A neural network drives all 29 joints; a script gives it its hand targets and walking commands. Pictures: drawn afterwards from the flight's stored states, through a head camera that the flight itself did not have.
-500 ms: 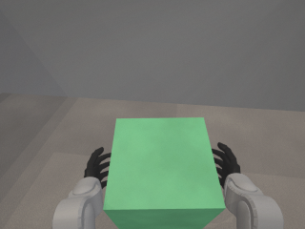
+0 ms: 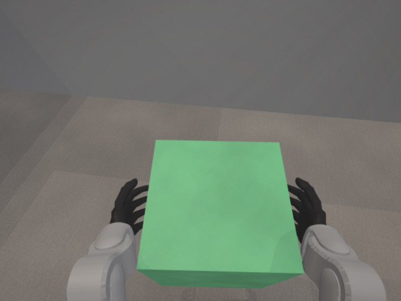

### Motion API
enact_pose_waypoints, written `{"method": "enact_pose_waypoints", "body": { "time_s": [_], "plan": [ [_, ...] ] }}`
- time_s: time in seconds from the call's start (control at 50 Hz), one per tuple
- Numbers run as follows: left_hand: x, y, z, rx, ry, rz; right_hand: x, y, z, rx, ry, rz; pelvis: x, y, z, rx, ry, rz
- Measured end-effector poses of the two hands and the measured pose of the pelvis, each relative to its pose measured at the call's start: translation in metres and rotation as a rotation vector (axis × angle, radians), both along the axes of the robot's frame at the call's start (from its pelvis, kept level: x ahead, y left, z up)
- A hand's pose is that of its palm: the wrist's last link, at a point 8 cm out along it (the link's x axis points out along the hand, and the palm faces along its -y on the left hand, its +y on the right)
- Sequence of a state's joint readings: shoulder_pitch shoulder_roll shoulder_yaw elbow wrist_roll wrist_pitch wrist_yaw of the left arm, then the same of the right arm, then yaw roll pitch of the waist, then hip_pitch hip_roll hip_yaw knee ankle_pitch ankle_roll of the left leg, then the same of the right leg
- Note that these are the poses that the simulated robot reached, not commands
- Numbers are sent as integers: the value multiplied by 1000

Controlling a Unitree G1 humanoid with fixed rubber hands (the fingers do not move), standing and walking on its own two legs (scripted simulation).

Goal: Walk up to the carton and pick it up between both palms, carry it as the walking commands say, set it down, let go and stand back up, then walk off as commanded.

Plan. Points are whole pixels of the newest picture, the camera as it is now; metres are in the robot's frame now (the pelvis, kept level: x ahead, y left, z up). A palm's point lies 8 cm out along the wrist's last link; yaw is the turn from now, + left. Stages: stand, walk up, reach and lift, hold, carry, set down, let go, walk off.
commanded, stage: carry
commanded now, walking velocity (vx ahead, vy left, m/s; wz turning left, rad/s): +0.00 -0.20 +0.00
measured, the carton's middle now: (214, 221) +0.28 -0.02 +0.03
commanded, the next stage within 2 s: none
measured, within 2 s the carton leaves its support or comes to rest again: neither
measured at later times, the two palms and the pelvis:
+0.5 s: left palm (188, 245) +0.22 +0.03 +0.08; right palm (382, 242) +0.21 -0.27 +0.10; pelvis -0.02 -0.11 +0.01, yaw -1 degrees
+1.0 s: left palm (301, 247) +0.21 -0.14 +0.09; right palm out of the picture +0.18 -0.44 +0.09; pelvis -0.04 -0.27 +0.00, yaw -2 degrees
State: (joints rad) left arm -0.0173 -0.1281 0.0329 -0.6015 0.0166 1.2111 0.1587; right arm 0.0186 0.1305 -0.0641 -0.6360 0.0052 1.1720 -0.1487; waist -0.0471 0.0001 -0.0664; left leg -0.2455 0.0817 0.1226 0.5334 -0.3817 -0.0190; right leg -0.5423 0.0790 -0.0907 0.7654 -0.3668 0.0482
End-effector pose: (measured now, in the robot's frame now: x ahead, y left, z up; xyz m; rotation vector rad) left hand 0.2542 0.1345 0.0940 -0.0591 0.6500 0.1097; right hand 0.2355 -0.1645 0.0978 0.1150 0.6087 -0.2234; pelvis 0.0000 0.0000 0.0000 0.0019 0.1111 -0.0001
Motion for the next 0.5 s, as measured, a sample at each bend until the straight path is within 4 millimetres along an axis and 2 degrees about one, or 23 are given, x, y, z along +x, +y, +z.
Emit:
{"method": "enact_pose_waypoints", "body": {
  "time_s": [0.08,0.16,0.22,0.3,0.36,0.4,0.5],
  "plan": [
    [-8,-11,6,47,3,23,1,-11,-3,45,3,24,12,-15,-2,-23,-30,-30],
    [-11,-30,2,41,-26,74,11,-31,-11,31,-22,78,17,-47,-16,-30,-68,-5],
    [-16,-47,-12,22,29,80,11,-48,-15,10,28,89,11,-66,-15,-10,-71,2],
    [-28,-66,-30,3,136,55,-5,-67,-23,-7,138,65,-3,-79,-5,4,-52,-4],
    [-31,-77,-34,-7,131,29,-18,-77,-27,-9,134,35,-13,-85,-7,-24,-45,-7],
    [-30,-83,-33,-26,104,21,-24,-83,-24,-23,107,23,-18,-90,-9,-25,-49,-11],
    [-30,-104,-14,-33,78,5,-29,-104,-3,-28,78,1,-16,-109,7,-61,-42,-10]
  ]
}}
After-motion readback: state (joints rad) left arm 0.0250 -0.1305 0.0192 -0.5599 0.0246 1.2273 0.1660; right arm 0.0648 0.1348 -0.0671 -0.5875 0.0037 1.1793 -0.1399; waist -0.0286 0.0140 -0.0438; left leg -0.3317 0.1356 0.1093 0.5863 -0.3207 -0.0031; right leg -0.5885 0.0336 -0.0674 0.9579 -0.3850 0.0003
